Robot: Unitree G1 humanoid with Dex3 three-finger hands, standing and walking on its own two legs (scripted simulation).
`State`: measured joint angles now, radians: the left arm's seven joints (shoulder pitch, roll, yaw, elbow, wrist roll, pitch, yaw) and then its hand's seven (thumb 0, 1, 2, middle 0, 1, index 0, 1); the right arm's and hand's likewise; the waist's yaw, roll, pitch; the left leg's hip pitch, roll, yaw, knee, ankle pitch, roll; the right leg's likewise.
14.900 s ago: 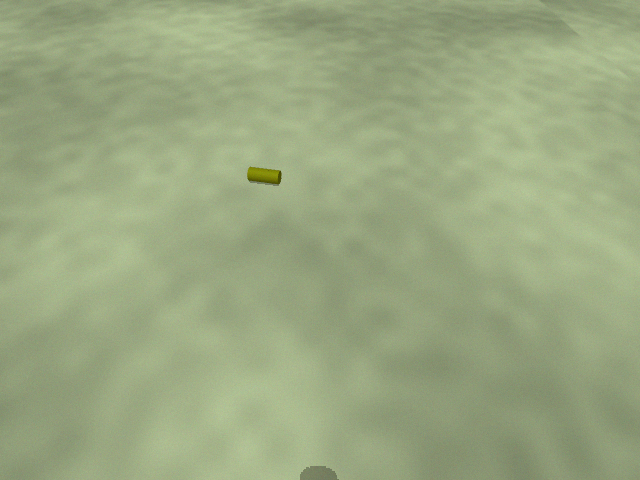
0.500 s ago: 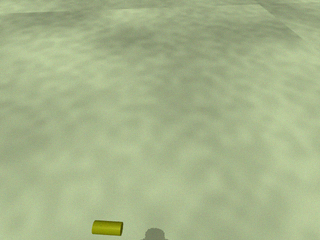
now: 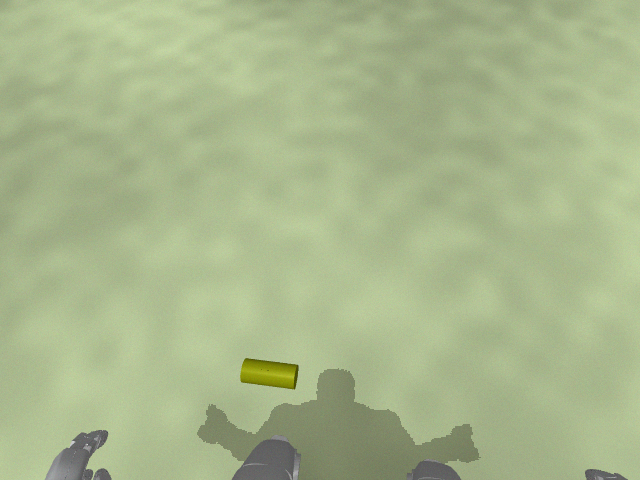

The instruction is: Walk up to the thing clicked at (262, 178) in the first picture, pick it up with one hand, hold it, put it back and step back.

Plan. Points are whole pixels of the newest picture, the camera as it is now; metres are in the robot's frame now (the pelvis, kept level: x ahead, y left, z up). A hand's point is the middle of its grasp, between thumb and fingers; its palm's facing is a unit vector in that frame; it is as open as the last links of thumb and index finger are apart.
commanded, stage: walk up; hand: left
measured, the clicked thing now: (269, 373) +0.38 +0.21 -0.72
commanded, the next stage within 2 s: none
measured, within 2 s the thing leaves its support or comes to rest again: neither
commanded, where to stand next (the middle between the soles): -0.02 +0.01 m, yaw -4 degrees
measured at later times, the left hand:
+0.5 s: hand out of the picture +0.04 +0.32 -0.16, palm faces -0.13 -0.92 -0.37, open 7.4 cm
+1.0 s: hand out of the picture +0.03 +0.27 -0.14, palm faces -0.08 -0.93 -0.36, open 7.4 cm
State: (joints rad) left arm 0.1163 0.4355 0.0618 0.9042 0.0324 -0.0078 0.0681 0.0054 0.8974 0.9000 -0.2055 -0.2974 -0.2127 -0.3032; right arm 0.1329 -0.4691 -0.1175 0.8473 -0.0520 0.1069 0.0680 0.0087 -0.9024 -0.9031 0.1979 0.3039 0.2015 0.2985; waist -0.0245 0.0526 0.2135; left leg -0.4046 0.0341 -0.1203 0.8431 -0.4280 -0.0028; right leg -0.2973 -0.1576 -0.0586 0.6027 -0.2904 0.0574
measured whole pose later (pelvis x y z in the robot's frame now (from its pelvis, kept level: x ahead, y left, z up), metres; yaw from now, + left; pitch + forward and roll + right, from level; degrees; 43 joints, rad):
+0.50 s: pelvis -0.07 +0.04 -0.01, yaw -6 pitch -3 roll +0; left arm 0.20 0.44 0.09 0.86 0.03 0.07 -0.04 0.01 0.90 0.90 -0.20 -0.30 -0.21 -0.30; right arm 0.18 -0.41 -0.05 0.79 -0.03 -0.02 -0.03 0.01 -0.89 -0.90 0.21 0.31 0.21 0.30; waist 0.02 -0.05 0.17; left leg -0.39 0.07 0.02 0.75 -0.30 0.00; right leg -0.36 0.01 0.10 0.94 -0.52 -0.01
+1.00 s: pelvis -0.07 +0.01 +0.01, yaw -5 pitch -2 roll +0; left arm 0.21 0.40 0.04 0.92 0.00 0.00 -0.01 0.01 0.90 0.90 -0.20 -0.30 -0.21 -0.30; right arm 0.26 -0.35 0.00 0.94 -0.02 -0.03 0.01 0.01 -0.90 -0.90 0.20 0.30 0.21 0.30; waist 0.01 -0.03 0.06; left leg -0.24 -0.01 -0.02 0.59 -0.31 0.00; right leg -0.24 -0.02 0.03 0.62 -0.39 -0.02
